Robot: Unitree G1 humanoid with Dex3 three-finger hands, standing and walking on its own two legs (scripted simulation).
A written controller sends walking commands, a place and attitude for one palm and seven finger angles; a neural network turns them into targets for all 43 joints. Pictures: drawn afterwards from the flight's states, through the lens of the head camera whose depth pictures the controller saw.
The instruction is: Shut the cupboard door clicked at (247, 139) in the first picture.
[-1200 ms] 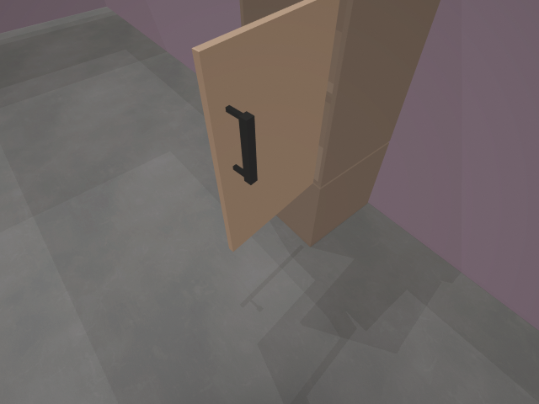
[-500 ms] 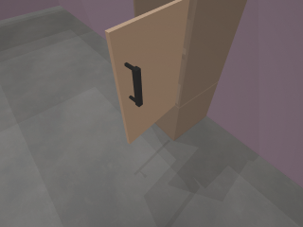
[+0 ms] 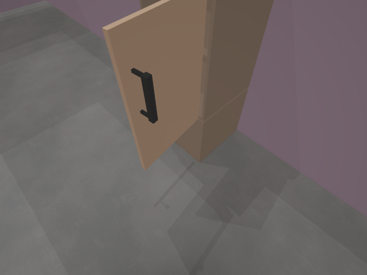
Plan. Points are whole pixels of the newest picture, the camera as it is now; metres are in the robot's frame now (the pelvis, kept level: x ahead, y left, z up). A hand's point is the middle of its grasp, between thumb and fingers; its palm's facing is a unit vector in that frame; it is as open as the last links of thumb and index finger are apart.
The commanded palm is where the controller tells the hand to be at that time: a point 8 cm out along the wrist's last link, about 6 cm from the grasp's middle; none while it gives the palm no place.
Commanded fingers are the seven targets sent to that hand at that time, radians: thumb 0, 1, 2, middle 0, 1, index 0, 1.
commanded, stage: walk around to get in front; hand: left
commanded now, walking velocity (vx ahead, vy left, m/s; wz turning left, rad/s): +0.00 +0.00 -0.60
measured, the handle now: (144, 97) +0.56 +0.15 +0.04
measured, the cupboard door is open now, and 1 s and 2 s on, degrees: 97 97 97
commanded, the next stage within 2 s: none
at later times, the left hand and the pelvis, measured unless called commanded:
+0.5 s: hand out of the picture +0.06 +0.14 -0.16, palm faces -0.18 -0.94 -0.28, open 7.4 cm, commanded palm none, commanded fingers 0.00 0.90 0.90 -0.20 -0.30 -0.20 -0.30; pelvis -0.02 -0.05 +0.00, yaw -16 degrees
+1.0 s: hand (130, 263) +0.17 +0.15 -0.16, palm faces -0.46 -0.85 -0.24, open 7.4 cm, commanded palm none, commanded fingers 0.00 0.90 0.90 -0.20 -0.30 -0.20 -0.30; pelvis -0.02 +0.00 +0.00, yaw -33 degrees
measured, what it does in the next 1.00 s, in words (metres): steps on the spot, turning right: left foot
